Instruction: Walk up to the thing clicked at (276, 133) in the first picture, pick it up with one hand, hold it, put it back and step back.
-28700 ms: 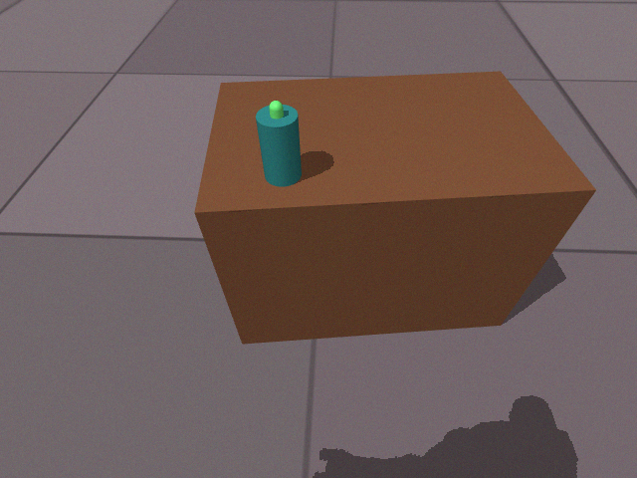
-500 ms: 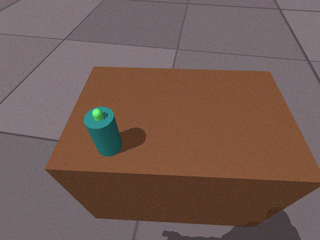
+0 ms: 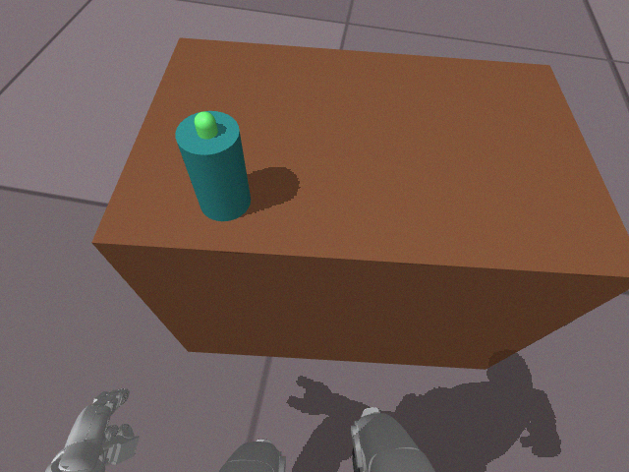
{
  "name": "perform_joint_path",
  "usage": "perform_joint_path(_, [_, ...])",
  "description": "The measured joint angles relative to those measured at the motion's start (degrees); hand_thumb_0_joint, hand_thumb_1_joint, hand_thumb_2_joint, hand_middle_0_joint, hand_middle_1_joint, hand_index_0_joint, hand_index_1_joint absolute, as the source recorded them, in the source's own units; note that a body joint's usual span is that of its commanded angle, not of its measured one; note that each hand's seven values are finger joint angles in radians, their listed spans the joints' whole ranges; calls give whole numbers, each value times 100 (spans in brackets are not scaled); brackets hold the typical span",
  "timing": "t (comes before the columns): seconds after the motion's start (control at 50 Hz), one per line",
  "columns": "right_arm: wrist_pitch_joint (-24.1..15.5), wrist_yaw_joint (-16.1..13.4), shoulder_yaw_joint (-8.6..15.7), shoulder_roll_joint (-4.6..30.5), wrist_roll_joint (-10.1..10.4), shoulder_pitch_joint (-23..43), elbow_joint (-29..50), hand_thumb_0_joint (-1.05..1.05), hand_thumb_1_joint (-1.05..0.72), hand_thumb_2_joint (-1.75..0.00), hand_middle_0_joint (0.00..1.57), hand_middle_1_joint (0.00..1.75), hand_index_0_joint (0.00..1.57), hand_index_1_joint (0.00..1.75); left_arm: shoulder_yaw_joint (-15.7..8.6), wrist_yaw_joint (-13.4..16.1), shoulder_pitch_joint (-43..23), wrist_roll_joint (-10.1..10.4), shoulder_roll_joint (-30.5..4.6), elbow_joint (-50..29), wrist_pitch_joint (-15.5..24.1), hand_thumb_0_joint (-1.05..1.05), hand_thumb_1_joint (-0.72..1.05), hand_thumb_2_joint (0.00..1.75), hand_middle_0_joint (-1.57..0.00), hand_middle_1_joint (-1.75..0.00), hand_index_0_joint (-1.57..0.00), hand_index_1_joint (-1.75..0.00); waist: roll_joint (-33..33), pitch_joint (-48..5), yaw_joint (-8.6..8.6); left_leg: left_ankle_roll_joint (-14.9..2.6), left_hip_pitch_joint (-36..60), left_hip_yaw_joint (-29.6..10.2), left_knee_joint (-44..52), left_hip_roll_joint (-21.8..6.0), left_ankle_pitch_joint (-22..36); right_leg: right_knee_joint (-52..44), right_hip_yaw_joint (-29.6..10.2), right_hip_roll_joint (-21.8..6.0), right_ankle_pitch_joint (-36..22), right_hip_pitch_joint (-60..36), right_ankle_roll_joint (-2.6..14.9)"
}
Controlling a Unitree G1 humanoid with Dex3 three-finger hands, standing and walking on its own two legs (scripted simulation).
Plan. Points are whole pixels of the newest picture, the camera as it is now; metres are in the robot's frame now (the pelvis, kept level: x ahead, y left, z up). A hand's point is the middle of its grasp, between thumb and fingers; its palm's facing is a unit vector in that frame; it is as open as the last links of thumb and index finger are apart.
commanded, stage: step back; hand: left
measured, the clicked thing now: (215, 163) +0.54 +0.18 +0.01
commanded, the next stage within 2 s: none
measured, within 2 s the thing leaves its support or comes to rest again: neither
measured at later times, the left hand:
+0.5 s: hand out of the picture +0.04 +0.23 -0.11, palm faces -0.05 -0.91 -0.41, open 7.4 cm
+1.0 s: hand out of the picture -0.15 +0.24 -0.14, palm faces -0.06 -0.91 -0.40, open 7.4 cm
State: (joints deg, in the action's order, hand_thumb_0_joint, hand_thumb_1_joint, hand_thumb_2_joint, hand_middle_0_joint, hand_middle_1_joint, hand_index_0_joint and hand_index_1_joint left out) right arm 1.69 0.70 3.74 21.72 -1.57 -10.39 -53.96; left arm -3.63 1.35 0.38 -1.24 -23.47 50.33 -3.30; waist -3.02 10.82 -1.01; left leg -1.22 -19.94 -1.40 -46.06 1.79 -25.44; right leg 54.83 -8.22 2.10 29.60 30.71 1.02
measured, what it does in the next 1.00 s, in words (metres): walks backwards: right foot, then left foot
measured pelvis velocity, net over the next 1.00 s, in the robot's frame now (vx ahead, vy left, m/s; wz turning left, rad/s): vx -0.24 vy -0.03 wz -0.08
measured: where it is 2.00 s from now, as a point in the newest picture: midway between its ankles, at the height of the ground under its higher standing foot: outside the picture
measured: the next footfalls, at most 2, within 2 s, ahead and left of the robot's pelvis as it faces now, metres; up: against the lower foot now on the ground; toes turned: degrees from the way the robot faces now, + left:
right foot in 0.28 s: -0.03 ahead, -0.13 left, +0.00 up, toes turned -1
left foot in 0.64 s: -0.11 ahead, +0.11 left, +0.00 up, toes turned -2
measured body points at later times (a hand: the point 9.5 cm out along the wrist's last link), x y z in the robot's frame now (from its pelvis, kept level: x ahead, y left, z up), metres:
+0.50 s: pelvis -0.09 -0.02 +0.02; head -0.03 -0.05 +0.47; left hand +0.04 +0.28 -0.08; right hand +0.00 -0.35 -0.11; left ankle -0.11 +0.13 -0.63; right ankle -0.07 -0.13 -0.71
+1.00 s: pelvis -0.24 -0.03 +0.01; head -0.17 -0.04 +0.45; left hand -0.15 +0.29 -0.11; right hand -0.12 -0.35 -0.10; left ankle -0.15 +0.11 -0.71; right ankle -0.28 -0.15 -0.71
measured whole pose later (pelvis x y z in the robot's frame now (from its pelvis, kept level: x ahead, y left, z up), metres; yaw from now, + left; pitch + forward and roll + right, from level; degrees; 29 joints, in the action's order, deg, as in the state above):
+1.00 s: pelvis -0.24 -0.03 +0.01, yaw -4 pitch -2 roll -1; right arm 2.1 -0.5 2.6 22.6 -1.1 -5.5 -46.5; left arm -4.6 0.1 11.5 -1.0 -22.4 49.6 -2.2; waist 0.7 10.6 1.8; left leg 1.6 -24.3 -0.5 -39.6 -4.1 -13.5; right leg 38.1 -2.8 2.0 24.0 12.7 0.1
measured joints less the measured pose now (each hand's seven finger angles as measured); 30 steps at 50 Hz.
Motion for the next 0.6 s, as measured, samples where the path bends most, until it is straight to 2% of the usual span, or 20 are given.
perform_joint_path(0.04, [17, -39, -49, -123, -32, -73, -23, 1, -91, -90, 21, 30, 20, 30, -12, 36, 37, 28, -21, 19, -4, 1, 90, 90, -20, -30, -20, -30, -35, 18, -38, -7, 47, -13, 208, -47, 185, 700, -177, 368, 165, 53, 28])
perform_joint_path(0.06, [23, -71, -68, -161, -36, -96, -16, 1, -91, -90, 21, 30, 20, 30, -14, 35, 82, 49, -18, 21, -1, 1, 90, 90, -20, -30, -20, -30, -36, 14, -38, -14, 73, 3, 335, -77, 279, 972, -165, 469, 128, 64, 22])
perform_joint_path(0.12, [-2, -157, -75, -195, -18, -101, 97, 1, -90, -90, 21, 30, 20, 30, -15, -6, 274, 63, 24, 1, 23, 1, 90, 90, -20, -30, -20, -30, 33, 41, -30, -27, 134, 80, 623, -180, 499, 1267, -10, 532, 74, -95, -64])
perform_joint_path(0.18, [-48, -207, -73, -164, 9, -34, 276, 1, -90, -90, 21, 30, 20, 30, -23, -53, 448, 60, 70, -27, 24, 1, 90, 90, -20, -30, -20, -30, 134, 90, -36, -11, 116, 161, 732, -278, 632, 772, 134, 396, 69, -465, -151])
perform_joint_path(0.24, [-55, -212, -96, -87, 36, 51, 429, 1, -90, -90, 21, 30, 20, 30, -42, -101, 549, 58, 100, -59, 50, 1, 90, 90, -20, -30, -20, -30, 217, 97, -14, 62, -10, 240, 647, -349, 677, -318, 322, 154, -118, -936, -138])
perform_joint_path(0.28, [-9, -195, -109, -11, 72, 113, 473, 1, -90, -90, 21, 30, 20, 30, -63, -118, 614, 46, 123, -60, 109, 1, 90, 90, -20, -30, -20, -30, 286, 46, 26, 133, -159, 276, 428, -406, 621, -1435, 480, 27, -734, -1379, -67])
perform_joint_path(0.3, [22, -192, -100, 54, 102, 190, 454, 1, -90, -90, 21, 30, 20, 30, -80, -108, 603, 21, 192, -24, 143, 1, 90, 90, -20, -30, -20, -30, 454, 91, 20, 175, -211, 205, 289, -517, 584, -1609, 567, 121, -874, -1470, -27])
perform_joint_path(0.32, [59, -196, -88, 98, 139, 256, 427, 1, -90, -90, 21, 30, 20, 30, -72, -117, 603, 2, 255, -14, 157, 1, 90, 90, -20, -30, -20, -30, 596, 117, -23, 133, -280, 16, 155, -524, 612, -1605, 661, 189, -890, -1480, 11])
perform_joint_path(0.36, [136, -235, -80, 91, 178, 343, 370, 1, -90, -90, 21, 30, 20, 30, -33, -160, 665, -6, 292, -77, 179, 1, 90, 90, -20, -30, -20, -30, 550, 59, 43, 100, -521, -343, -686, -144, -209, -1502, 610, 109, -892, -1368, 76])
perform_joint_path(0.38, [153, -247, -83, 100, 202, 360, 365, 1, -91, -90, 21, 30, 20, 30, -22, -165, 691, 15, 319, -111, 183, 1, 90, 90, -20, -30, -20, -30, 515, 33, 86, 104, -631, -486, -1196, 62, -419, -1539, 565, 48, -946, -1347, 88])
perform_joint_path(0.42, [122, -256, -97, 145, 242, 344, 382, 1, -91, -90, 21, 30, 20, 30, -1, -154, 712, 26, 381, -172, 163, 1, 90, 90, -20, -30, -20, -30, 502, -37, 125, 127, -765, -667, -1885, 337, -480, -1707, 537, -51, -1109, -1320, 78])
perform_joint_path(0.46, [71, -260, -112, 190, 239, 290, 411, 1, -91, -90, 21, 30, 20, 30, 9, -130, 687, 0, 410, -256, 137, 1, 90, 90, -20, -30, -20, -30, 495, -89, 152, 187, -761, -701, -2133, 438, -437, -1835, 548, -131, -1256, -1260, 72])
perform_joint_path(0.52, [48, -259, -124, 239, 210, 201, 425, 1, -91, -90, 21, 30, 20, 30, 16, -86, 609, -33, 406, -426, 142, 1, 90, 90, -20, -30, -21, -30, 484, -100, 174, 256, -499, -596, -1677, 355, -450, -1897, 633, -221, -1405, -1141, 54])
perform_joint_path(0.6, [43, -217, -109, 236, 149, 141, 403, 1, -91, -90, 21, 30, 20, 30, 29, -70, 499, -34, 314, -640, 149, 1, 90, 90, -20, -30, -20, -30, 419, -43, 173, 225, 59, -288, -255, 98, -303, -1727, 795, -324, -1494, -887, -11])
